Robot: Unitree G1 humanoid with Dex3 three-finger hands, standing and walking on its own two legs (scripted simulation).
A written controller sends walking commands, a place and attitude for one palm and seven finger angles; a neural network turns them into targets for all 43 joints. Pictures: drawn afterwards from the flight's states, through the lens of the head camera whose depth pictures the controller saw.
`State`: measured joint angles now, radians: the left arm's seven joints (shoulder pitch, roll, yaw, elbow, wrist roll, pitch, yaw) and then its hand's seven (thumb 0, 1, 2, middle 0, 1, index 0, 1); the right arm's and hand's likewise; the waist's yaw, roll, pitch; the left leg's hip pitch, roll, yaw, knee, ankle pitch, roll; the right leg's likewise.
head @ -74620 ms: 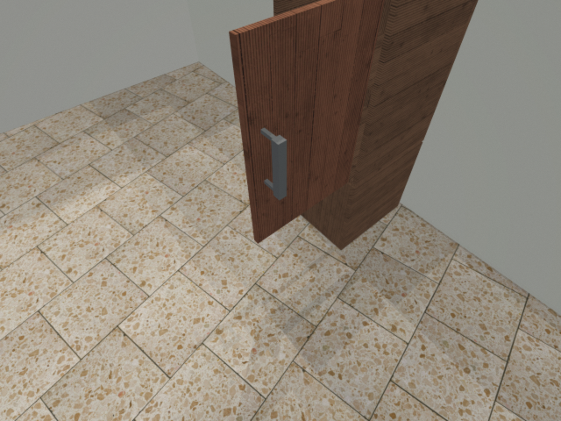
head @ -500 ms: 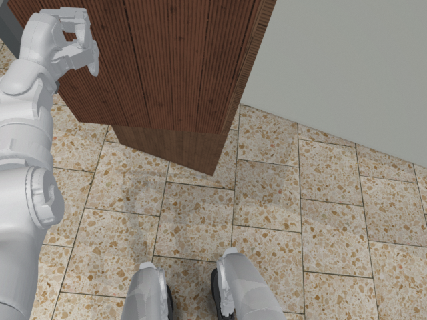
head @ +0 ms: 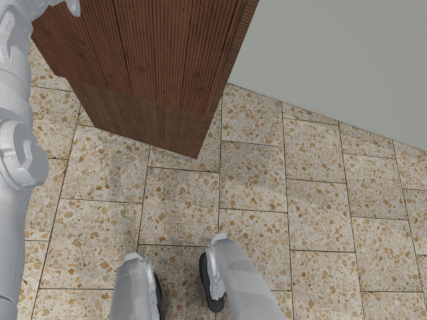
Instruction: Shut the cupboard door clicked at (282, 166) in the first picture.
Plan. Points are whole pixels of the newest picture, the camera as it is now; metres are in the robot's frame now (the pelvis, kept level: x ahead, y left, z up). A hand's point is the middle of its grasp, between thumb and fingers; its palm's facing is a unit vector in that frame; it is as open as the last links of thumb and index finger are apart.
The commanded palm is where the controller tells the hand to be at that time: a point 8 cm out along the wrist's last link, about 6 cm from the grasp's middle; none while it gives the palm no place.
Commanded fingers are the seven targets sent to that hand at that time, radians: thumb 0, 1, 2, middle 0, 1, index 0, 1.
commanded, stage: pull the fist back off the door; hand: left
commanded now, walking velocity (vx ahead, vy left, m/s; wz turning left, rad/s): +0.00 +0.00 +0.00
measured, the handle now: out of the picture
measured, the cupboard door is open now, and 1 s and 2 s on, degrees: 4 1 1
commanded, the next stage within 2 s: draw the hand back to the body in 0.82 s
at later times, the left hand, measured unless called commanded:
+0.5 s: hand out of the picture +0.58 +0.11 +0.12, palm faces +0.11 -0.99 -0.05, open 3.1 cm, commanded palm +0.53 +0.14 +0.11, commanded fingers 0.00 0.90 0.90 -1.30 -1.50 -1.30 -1.50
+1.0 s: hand (87, 35) +0.53 +0.10 +0.11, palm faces +0.10 -0.99 -0.02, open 3.1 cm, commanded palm +0.48 +0.15 +0.12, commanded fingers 0.00 0.90 0.90 -1.30 -1.50 -1.30 -1.50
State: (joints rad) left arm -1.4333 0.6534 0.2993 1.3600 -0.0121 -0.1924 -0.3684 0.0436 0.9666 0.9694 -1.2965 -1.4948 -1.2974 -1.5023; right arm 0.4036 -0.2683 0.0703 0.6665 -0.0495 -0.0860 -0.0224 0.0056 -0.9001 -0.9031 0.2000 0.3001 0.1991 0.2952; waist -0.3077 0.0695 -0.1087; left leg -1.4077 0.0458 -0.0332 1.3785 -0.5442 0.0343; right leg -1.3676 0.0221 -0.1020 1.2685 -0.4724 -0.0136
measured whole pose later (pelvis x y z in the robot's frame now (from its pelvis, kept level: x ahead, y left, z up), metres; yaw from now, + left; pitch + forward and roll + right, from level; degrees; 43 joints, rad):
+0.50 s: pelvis +0.03 -0.01 +0.05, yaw +1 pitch +27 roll -2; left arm -1.02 0.37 0.36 1.22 0.04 -0.43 0.08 0.02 0.90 0.90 -1.29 -1.49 -1.30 -1.50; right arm 0.46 -0.25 0.01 0.61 -0.08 0.00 0.09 0.01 -0.90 -0.90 0.20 0.30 0.20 0.29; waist -0.22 0.07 -0.15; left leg -1.10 0.05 0.02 1.16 -0.53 0.02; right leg -1.10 0.03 -0.05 1.11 -0.47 -0.02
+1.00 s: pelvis +0.02 -0.02 +0.05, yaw +3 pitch +24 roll -1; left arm -0.95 0.27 0.28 1.19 -0.02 -0.47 0.08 0.02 0.90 0.90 -1.30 -1.49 -1.30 -1.50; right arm 0.31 -0.24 0.01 0.61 -0.05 0.02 0.04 0.01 -0.90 -0.90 0.20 0.30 0.20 0.29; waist -0.18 0.04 -0.13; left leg -1.07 0.02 0.01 1.16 -0.50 0.01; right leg -1.08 0.00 -0.05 1.13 -0.46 -0.03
